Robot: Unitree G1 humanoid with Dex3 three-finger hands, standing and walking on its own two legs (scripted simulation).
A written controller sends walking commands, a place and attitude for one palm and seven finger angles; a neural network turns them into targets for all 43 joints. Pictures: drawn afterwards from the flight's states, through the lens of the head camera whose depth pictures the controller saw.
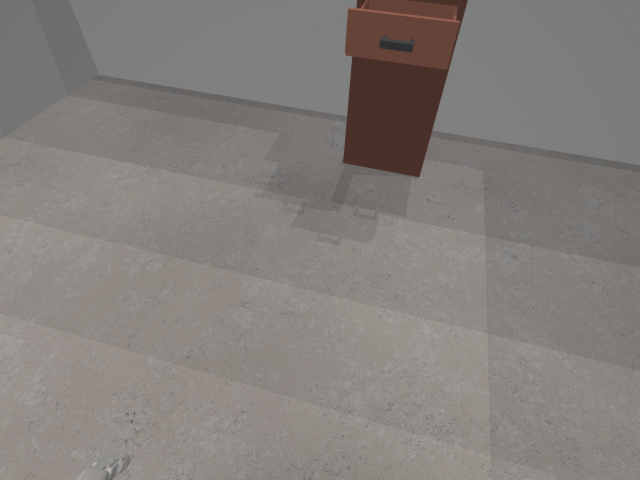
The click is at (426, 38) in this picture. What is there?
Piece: drawer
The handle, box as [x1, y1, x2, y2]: [379, 36, 413, 52]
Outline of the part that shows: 380,40 379,47 411,52 413,39 411,39 410,42 388,39 386,36 384,36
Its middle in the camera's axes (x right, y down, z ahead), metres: +0.25 -0.64 +1.26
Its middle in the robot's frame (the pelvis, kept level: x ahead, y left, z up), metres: +1.38 -0.19 -0.01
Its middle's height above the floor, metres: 0.76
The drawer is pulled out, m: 0.30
